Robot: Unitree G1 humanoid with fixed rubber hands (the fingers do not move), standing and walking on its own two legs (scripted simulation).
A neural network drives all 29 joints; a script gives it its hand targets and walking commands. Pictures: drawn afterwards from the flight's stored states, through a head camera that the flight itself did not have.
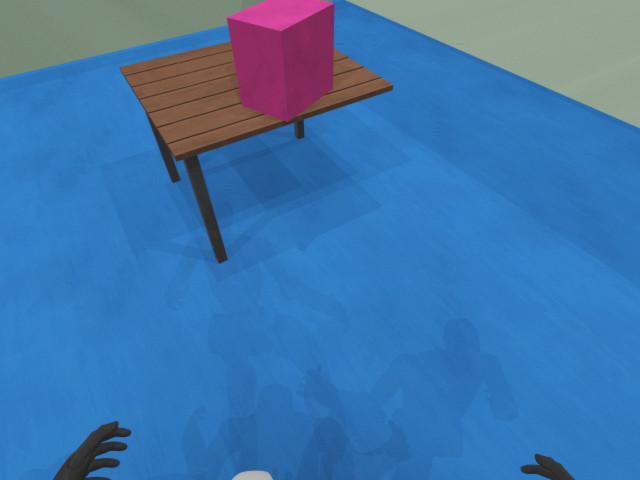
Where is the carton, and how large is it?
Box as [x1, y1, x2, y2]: [227, 0, 333, 121]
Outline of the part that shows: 333,3 320,0 266,0 227,17 242,105 288,121 332,88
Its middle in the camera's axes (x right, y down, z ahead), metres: -0.11 -0.62 +1.27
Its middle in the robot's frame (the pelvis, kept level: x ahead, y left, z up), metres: +1.35 +0.15 -0.06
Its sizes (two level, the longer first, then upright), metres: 0.276 0.201 0.277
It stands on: a table, 0.56 m high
